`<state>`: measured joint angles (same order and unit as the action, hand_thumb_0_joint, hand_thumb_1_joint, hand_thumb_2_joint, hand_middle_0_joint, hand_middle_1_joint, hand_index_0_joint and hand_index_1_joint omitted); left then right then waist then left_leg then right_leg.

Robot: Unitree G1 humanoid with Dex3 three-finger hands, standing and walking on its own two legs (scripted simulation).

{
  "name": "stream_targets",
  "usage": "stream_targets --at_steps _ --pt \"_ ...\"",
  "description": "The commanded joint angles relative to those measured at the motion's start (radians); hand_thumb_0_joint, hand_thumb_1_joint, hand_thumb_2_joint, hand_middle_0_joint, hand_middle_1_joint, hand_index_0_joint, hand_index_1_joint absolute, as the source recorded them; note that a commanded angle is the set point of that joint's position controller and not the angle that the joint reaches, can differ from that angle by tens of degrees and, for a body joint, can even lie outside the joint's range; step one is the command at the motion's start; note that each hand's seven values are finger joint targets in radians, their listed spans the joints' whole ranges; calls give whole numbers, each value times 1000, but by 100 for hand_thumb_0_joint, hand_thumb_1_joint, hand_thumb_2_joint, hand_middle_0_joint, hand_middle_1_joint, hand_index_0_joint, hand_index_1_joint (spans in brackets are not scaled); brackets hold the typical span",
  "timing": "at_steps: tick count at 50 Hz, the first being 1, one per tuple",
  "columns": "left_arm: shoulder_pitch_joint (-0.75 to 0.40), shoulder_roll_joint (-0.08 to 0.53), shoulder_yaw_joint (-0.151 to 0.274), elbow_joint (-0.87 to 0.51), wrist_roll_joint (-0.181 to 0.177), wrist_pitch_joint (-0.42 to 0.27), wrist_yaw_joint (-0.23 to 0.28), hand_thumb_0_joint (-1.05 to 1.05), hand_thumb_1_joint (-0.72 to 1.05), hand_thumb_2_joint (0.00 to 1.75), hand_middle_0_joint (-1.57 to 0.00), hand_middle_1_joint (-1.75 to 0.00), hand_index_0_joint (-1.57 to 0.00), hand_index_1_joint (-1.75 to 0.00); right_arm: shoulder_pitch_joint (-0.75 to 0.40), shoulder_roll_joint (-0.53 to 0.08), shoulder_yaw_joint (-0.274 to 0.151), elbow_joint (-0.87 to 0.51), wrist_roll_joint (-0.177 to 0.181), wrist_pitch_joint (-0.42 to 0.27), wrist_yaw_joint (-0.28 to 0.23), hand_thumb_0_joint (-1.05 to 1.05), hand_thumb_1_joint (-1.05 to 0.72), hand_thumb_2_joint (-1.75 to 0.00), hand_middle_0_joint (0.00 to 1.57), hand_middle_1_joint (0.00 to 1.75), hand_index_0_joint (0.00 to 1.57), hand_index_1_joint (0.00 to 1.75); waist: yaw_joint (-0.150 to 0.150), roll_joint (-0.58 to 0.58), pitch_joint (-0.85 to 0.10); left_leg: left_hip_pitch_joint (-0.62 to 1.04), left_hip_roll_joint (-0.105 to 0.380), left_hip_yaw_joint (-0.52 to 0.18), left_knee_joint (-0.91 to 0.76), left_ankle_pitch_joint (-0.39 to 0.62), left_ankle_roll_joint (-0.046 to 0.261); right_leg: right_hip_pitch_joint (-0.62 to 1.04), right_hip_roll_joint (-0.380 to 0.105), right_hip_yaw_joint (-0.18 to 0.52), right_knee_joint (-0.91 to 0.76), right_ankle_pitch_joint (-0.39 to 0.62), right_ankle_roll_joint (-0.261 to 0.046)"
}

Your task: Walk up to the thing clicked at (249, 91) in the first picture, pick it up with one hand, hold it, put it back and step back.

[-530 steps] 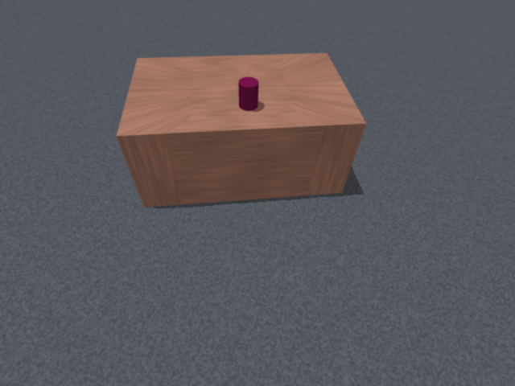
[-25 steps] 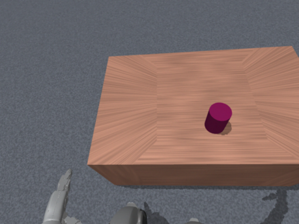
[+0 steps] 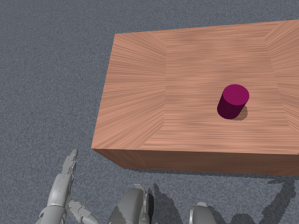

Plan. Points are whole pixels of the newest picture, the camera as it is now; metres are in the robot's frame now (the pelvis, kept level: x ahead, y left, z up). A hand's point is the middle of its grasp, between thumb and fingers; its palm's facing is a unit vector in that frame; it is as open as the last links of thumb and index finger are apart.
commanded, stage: approach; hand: right
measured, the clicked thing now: (231, 102) +0.55 -0.19 -0.18
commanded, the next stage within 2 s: close in in 0.26 s
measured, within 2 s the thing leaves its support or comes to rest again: neither
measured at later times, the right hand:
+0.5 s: hand (255, 116) +0.49 -0.26 -0.17, palm faces +0.19 +0.98 +0.05, open 17.5 cm
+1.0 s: hand (234, 112) +0.50 -0.20 -0.16, palm faces +0.17 +0.98 +0.02, open 17.6 cm
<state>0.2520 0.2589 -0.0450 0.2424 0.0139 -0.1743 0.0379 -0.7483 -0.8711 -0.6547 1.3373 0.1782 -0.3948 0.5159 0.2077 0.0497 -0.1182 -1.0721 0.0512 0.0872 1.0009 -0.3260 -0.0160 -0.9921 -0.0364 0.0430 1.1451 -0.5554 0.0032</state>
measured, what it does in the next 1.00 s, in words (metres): lowers itself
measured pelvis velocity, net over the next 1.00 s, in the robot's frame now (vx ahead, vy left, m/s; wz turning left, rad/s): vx -0.05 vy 0.00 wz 0.05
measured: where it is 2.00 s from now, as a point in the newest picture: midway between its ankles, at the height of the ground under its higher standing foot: outside the picture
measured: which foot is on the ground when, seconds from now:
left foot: down 0.00-1.00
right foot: down 0.00-1.00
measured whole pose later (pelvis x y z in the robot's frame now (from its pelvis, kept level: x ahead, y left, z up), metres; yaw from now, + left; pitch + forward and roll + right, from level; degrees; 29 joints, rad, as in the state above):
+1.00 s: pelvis -0.05 +0.00 -0.13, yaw +3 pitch +32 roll +5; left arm 0.46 0.35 0.11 -0.45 0.07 -0.14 -0.06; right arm -0.83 -0.68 -0.65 1.21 -0.04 -0.52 0.11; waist 0.41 0.04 -0.13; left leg -1.65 0.04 0.08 1.50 -0.40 -0.01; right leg -1.56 -0.05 0.07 1.69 -0.70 0.01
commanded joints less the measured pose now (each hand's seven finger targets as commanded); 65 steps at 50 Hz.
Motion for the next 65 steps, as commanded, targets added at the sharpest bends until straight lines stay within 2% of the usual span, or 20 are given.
stream_targets --at_steps 1,4,7,11,14,17,18,21,24,29,30,33,36,38,44,49,53,56,59,65 --pt "137 179 108 -212 16 -51 1 0 -58 6 -5 -4 -3 -5 -266 -332 -71 -186 -6 -126 -25 0 59 -3 5 5 6 5 17 -262 -449 216 -49 -52 29 202 47 154 16 28 -66 479 8" --pt "161 214 165 -251 36 -51 -10 0 -56 5 -5 -4 -4 -5 -296 -388 -104 -261 -46 -171 -58 0 56 -2 6 4 6 4 15 -391 -535 163 -49 -51 87 198 49 209 9 29 -12 575 24" --pt "67 236 205 -277 47 -58 -11 0 -56 5 -5 -4 -4 -5 -319 -351 -101 -271 -57 -215 -89 0 57 -1 6 4 6 4 34 -389 -540 109 -47 -51 134 151 48 120 4 35 44 493 21" --pt "31 240 188 -378 55 -65 -12 0 -57 6 -5 -4 -4 -5 -341 -356 -112 -269 -74 -263 -128 0 57 -3 6 5 6 5 55 -400 -597 84 -52 -47 179 117 50 46 -6 43 92 418 21" --pt "49 236 183 -410 61 -65 -18 0 -56 5 -5 -4 -4 -5 -292 -268 -55 -136 -94 -273 -130 0 57 -3 5 5 5 5 101 -387 -555 38 -56 -41 230 104 53 -66 -8 47 140 372 22" --pt "103 265 217 -514 67 -68 -22 0 -56 5 -5 -5 -5 -5 -323 -341 -107 -157 -115 -288 -154 0 57 -5 5 5 5 5 127 -402 -616 26 -59 -43 281 126 52 -103 -9 48 204 373 19" --pt "127 272 233 -518 68 -67 -27 0 -56 5 -6 -5 -5 -6 -283 -273 -73 -82 -115 -285 -153 0 56 -5 5 5 5 5 165 -386 -556 -8 -59 -38 295 120 53 -141 -11 51 220 358 18" --pt "146 277 245 -615 63 -74 -40 0 -58 5 -6 -5 -6 -6 -333 -329 -120 -155 -124 -302 -193 0 53 -3 6 4 6 4 165 -385 -568 -8 -55 -45 335 113 52 -238 -2 46 254 273 12" --pt "219 262 240 -702 63 -74 -59 0 -57 5 -6 -6 -6 -6 -334 -271 -93 -149 -144 -302 -229 0 51 -3 6 4 6 4 194 -420 -576 -58 -59 -40 366 87 52 -243 -1 45 276 245 12" --pt "244 330 343 -754 67 -67 -66 0 -56 5 -6 -6 -6 -6 -463 -378 -117 -398 -196 -292 -305 0 47 -3 7 4 5 4 184 -596 -719 -106 -57 -48 395 93 54 -94 -8 38 311 313 20" --pt "254 326 344 -735 67 -59 -67 0 -57 5 -6 -5 -5 -6 -479 -363 -105 -422 -204 -283 -318 0 50 -3 6 4 5 4 177 -617 -721 -114 -57 -50 391 78 53 -83 -7 36 303 297 21" --pt "275 265 324 -613 66 -49 -78 0 -55 5 -5 -5 -5 -6 -400 -144 21 -332 -212 -226 -319 0 49 -3 6 4 5 4 184 -648 -547 -256 -63 -28 399 -2 58 -112 -21 49 281 290 35" --pt "232 327 373 -695 60 -37 -73 0 -55 5 -5 -5 -5 -6 -444 -227 -41 -445 -223 -202 -352 0 55 -4 4 5 4 5 162 -624 -605 -263 -56 -20 421 -31 59 -81 -26 64 274 270 40" --pt "203 320 365 -729 66 -27 -76 0 -56 5 -6 -5 -5 -6 -452 -122 4 -411 -218 -187 -358 0 58 -5 3 5 4 5 181 -545 -611 -236 -56 -13 418 -29 58 -116 -23 72 280 242 32" --pt "226 299 312 -868 43 -10 -58 0 -56 5 -5 -5 -5 -6 -334 -80 7 -278 -211 -175 -392 0 57 -5 4 5 4 5 176 -262 -564 -11 -53 -42 362 -80 41 -422 12 36 262 -9 -12" --pt "320 297 352 -858 39 -13 -53 0 -57 6 -5 -5 -5 -6 -374 -84 -13 -335 -197 -202 -429 0 55 -6 4 6 4 6 188 -306 -582 -15 -61 -52 367 13 43 -347 20 18 277 90 -12" --pt "322 244 329 -795 42 -36 -60 0 -61 11 -5 -3 -2 -7 -434 -24 39 -372 -207 -234 -441 0 50 0 10 3 9 3 203 -360 -529 -65 -54 -72 365 12 41 -344 20 2 292 86 -8" --pt "312 254 328 -820 49 -40 -60 0 -60 8 -5 -4 -3 -6 -490 -93 32 -438 -236 -255 -455 0 51 0 22 6 20 6 194 -402 -567 -82 -51 -72 371 15 42 -274 13 5 298 110 -2" --pt "314 248 311 -818 58 -38 -63 0 -59 8 -5 -4 -3 -6 -522 -61 60 -427 -239 -260 -454 0 51 0 25 6 24 6 197 -462 -584 -105 -52 -58 386 43 49 -225 10 14 292 168 5" --pt "322 307 365 -787 64 -18 -72 0 -60 9 -5 -4 -3 -7 -506 -103 21 -375 -247 -217 -450 0 52 0 34 12 33 12 191 -506 -648 -174 -62 -35 419 112 56 -113 -7 42 320 428 23"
